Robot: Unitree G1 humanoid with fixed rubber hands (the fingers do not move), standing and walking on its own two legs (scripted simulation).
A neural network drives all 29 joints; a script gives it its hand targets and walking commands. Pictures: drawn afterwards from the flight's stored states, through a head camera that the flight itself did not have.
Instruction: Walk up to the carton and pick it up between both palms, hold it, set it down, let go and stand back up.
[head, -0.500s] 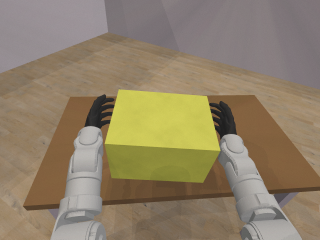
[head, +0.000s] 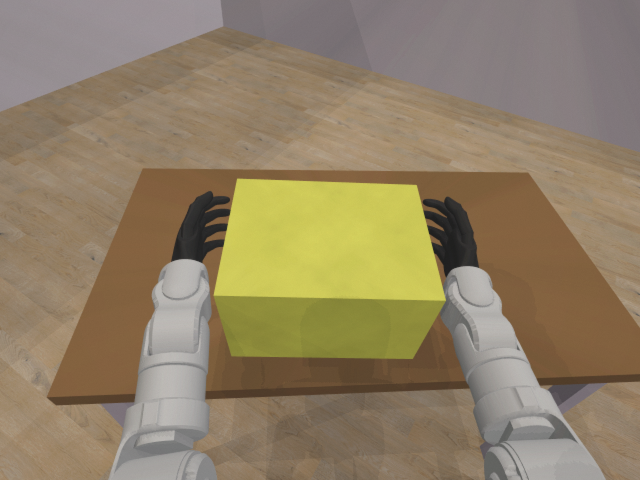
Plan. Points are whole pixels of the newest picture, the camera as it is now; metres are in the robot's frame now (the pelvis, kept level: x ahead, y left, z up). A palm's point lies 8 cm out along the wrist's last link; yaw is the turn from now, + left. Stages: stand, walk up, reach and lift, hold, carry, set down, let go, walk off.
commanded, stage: set down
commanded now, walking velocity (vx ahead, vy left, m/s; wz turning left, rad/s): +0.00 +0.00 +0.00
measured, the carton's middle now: (325, 269) +0.39 +0.02 +0.07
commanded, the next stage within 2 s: none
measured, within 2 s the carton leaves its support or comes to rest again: neither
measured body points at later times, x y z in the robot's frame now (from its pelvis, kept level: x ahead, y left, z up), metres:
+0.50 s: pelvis +0.00 +0.00 +0.00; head +0.04 +0.02 +0.45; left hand +0.39 +0.18 +0.06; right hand +0.40 -0.16 +0.07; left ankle -0.01 +0.14 -0.75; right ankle -0.02 -0.14 -0.75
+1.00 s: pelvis +0.01 +0.00 +0.00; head +0.08 +0.01 +0.44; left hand +0.40 +0.17 +0.02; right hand +0.41 -0.17 +0.03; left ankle -0.01 +0.14 -0.75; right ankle -0.02 -0.13 -0.75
